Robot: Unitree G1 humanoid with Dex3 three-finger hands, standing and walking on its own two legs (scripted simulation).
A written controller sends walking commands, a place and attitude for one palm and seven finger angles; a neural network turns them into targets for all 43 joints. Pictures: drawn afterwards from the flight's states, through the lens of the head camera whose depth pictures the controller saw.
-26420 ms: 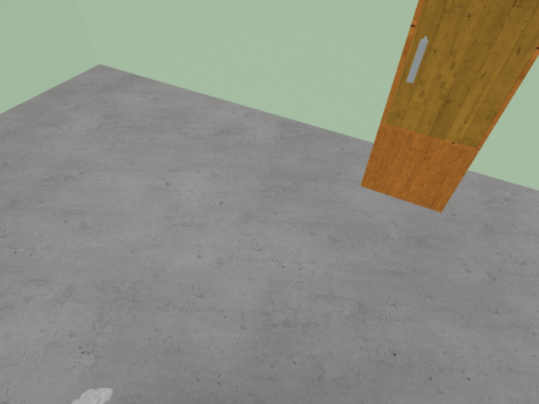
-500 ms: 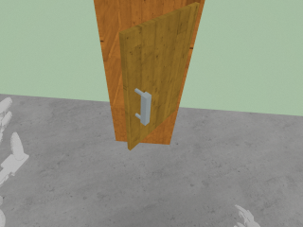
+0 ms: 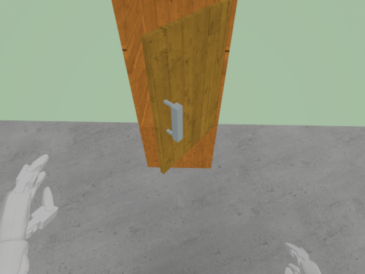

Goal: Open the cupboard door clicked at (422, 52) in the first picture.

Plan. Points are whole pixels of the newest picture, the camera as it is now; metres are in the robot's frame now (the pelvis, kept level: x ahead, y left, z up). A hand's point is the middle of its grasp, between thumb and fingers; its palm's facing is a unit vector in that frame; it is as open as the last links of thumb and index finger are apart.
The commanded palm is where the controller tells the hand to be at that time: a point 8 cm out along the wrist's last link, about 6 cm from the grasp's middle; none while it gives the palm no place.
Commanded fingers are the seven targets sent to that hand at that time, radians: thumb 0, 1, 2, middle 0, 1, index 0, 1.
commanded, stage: let the arm hang, fingers relaxed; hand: left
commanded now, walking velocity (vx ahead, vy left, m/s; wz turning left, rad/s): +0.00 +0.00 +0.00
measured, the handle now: (172, 120) +0.58 +0.08 -0.04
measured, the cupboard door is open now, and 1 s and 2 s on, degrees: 51 51 51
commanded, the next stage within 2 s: look to check the result in 1.04 s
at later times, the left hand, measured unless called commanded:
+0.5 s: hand out of the picture -0.07 +0.22 -0.17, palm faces +0.02 -0.96 -0.27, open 7.3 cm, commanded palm none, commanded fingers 0.00 0.90 0.90 -0.20 -0.30 -0.20 -0.30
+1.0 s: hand out of the picture +0.07 +0.22 -0.16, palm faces +0.00 -0.96 -0.27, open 7.3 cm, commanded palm none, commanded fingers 0.00 0.90 0.90 -0.20 -0.30 -0.20 -0.30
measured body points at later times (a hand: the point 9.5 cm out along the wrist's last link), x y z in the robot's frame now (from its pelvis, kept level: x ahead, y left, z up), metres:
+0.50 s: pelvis -0.04 +0.00 +0.00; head -0.02 +0.00 +0.45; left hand -0.07 +0.27 -0.15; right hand -0.03 -0.26 -0.15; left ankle +0.03 +0.11 -0.74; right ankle -0.01 -0.09 -0.74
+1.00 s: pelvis -0.01 +0.00 +0.01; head +0.01 +0.00 +0.46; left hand +0.07 +0.27 -0.14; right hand +0.05 -0.26 -0.14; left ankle +0.03 +0.11 -0.74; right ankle -0.01 -0.09 -0.74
